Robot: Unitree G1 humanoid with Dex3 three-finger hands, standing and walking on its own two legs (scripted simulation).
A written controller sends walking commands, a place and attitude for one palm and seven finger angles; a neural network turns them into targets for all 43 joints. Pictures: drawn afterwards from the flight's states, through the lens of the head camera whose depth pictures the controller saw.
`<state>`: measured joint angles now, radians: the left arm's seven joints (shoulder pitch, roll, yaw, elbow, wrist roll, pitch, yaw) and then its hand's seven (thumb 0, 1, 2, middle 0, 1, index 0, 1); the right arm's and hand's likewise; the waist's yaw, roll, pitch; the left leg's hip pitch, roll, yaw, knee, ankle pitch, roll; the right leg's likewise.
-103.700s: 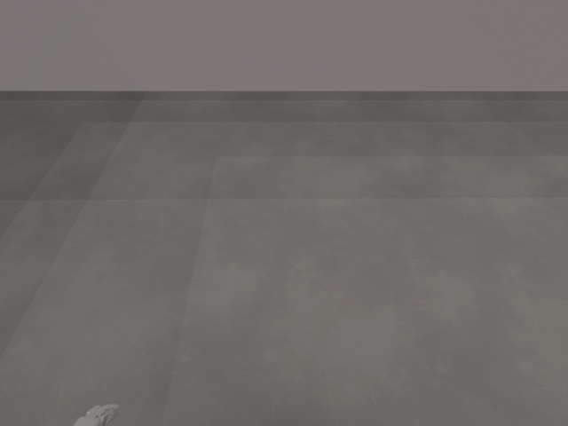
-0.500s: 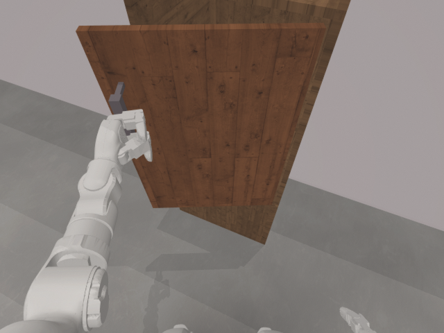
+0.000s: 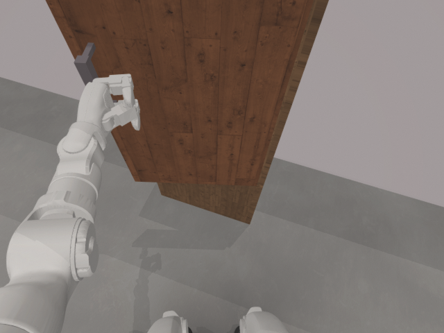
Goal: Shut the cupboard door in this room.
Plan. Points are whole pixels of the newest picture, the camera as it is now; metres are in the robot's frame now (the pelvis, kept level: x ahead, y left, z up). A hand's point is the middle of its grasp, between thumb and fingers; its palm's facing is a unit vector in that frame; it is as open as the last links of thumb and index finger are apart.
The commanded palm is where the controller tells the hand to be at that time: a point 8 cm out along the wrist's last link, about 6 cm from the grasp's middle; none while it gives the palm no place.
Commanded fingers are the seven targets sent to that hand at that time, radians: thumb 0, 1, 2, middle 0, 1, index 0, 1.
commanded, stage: push the door shut along its arc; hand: left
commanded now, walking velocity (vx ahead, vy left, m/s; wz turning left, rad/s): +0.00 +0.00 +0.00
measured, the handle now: (100, 87) +0.56 +0.19 +0.10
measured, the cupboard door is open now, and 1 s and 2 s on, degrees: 17 5 0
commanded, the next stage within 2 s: pull the fist back off the door in 1.04 s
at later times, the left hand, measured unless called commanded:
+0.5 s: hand (146, 84) +0.54 +0.10 +0.11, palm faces -0.30 -0.95 -0.01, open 3.1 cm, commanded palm +0.55 +0.15 +0.10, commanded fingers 0.00 0.90 0.90 -1.30 -1.50 -1.30 -1.50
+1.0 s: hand (162, 73) +0.57 +0.07 +0.11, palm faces -0.39 -0.92 -0.03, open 3.4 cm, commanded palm +0.60 +0.10 +0.10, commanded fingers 0.00 0.90 0.90 -1.30 -1.50 -1.30 -1.50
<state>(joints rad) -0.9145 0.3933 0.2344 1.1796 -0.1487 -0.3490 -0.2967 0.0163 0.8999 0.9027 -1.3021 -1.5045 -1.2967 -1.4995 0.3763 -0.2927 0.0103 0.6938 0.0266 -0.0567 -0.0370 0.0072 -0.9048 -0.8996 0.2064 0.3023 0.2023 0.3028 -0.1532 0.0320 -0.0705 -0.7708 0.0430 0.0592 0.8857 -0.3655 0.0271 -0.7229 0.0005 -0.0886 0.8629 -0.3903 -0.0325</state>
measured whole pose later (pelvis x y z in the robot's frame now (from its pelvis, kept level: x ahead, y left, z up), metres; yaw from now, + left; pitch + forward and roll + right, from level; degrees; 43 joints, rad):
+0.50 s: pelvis +0.01 +0.01 -0.01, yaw -1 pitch +20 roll -2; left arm -1.14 0.52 0.28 1.30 -0.10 -0.29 -0.39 0.02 0.90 0.90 -1.30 -1.50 -1.30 -1.50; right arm 0.41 -0.30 0.02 0.67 0.01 -0.05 -0.03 0.00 -0.90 -0.90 0.21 0.30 0.20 0.30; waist -0.23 0.05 -0.08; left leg -0.91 0.06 0.06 0.96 -0.40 0.03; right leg -0.85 0.02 -0.09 0.91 -0.41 -0.03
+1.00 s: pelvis +0.01 +0.01 -0.03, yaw +0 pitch +24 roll -4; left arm -1.37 0.52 0.17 1.38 -0.07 -0.22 -0.39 0.01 1.01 1.01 -1.30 -1.50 -1.30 -1.50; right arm 0.41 -0.29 0.02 0.73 -0.03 -0.08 -0.02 0.00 -0.90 -0.90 0.21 0.30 0.20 0.30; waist -0.26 0.06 -0.08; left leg -1.05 0.05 0.03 1.05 -0.43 0.04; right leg -0.97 0.01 -0.11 0.98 -0.44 -0.03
